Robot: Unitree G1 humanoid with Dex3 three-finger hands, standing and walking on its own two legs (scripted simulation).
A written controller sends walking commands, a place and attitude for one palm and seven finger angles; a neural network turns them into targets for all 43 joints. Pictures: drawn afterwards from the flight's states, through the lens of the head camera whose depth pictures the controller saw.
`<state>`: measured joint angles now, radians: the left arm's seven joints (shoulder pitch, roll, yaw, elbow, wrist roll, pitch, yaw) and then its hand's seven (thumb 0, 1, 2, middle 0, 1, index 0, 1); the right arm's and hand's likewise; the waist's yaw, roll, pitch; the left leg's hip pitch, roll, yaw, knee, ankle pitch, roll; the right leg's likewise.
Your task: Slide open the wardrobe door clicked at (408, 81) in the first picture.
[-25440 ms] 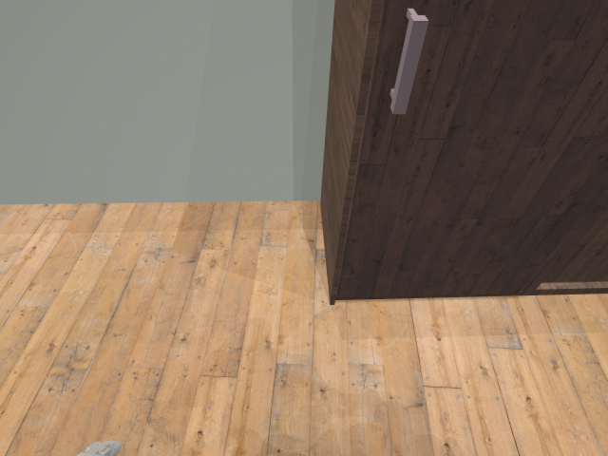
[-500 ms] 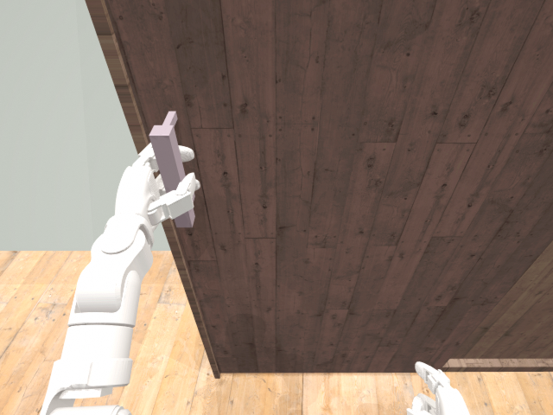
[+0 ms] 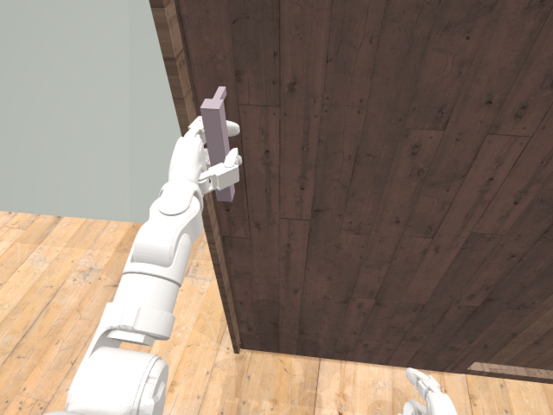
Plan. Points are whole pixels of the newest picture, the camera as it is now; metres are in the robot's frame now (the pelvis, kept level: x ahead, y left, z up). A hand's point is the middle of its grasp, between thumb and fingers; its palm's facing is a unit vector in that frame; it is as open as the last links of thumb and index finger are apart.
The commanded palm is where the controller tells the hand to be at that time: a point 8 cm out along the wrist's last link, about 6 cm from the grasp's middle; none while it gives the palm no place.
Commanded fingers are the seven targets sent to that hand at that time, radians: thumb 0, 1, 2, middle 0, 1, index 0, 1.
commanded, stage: tug the door sideways, standing still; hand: left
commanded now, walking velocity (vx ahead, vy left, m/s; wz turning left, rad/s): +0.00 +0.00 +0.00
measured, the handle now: (223, 146) +0.46 +0.13 +0.17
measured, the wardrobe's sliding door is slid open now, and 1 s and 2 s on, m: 0.01 0.08 0.44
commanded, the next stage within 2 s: step sideways, sliding the door along in 0.04 s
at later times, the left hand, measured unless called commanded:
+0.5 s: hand (261, 174) +0.40 +0.06 +0.17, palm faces +0.04 -0.99 -0.11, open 6.3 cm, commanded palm +0.38 +0.10 +0.18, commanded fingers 0.00 0.90 0.90 -0.45 -1.40 -0.45 -1.40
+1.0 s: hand (284, 173) +0.41 +0.03 +0.17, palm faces +0.24 -0.97 -0.09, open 6.2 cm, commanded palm +0.38 +0.01 +0.18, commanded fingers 0.00 0.90 0.90 -0.45 -1.40 -0.45 -1.40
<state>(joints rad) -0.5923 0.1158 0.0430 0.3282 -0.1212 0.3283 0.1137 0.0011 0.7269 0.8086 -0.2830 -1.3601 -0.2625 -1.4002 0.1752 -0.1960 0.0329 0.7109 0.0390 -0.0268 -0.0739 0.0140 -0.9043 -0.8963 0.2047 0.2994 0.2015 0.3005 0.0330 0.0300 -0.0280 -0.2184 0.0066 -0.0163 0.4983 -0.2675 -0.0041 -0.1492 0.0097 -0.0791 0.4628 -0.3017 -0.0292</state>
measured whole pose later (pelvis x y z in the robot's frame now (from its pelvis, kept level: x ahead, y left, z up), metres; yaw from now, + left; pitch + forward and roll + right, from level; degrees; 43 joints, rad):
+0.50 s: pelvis -0.02 -0.03 -0.02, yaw -1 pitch -2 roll -1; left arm -0.63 0.20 0.03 0.44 -0.11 0.03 0.12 -0.07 0.65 0.84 -0.44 -1.40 -0.26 -1.40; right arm 0.22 -0.21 0.03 0.73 0.03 0.00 -0.12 0.01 -0.90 -0.90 0.21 0.30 0.20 0.30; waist -0.01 0.06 0.06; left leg -0.37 0.08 0.01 0.86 -0.45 -0.01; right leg -0.25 0.05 -0.12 0.63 -0.33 -0.08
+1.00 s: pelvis +0.01 -0.13 -0.03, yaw +3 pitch -4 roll -2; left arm -0.61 0.19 0.03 0.16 -0.07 0.05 0.18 -0.06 0.70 0.85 -0.45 -1.40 -0.23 -1.39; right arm 0.04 -0.18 0.02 0.64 0.05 -0.01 -0.07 0.01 -0.90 -0.90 0.21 0.30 0.20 0.30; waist 0.07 0.05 0.21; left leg -0.42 0.17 -0.02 0.95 -0.50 -0.05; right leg -0.35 -0.07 -0.14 0.73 -0.30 0.01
